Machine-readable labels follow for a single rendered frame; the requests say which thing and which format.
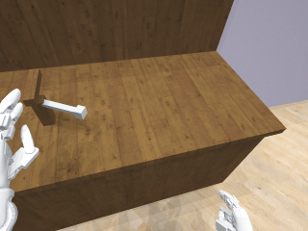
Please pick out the counter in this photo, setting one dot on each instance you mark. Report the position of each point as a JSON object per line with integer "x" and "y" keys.
{"x": 166, "y": 114}

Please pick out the left robot forearm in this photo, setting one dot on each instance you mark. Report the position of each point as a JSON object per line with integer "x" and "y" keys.
{"x": 8, "y": 211}

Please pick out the robot right hand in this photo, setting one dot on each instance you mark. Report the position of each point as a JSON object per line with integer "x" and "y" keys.
{"x": 237, "y": 220}

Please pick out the robot left hand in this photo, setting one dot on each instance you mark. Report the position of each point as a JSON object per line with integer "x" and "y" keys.
{"x": 10, "y": 111}

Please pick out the tap lever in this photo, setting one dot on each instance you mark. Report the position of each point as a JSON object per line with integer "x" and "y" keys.
{"x": 79, "y": 111}

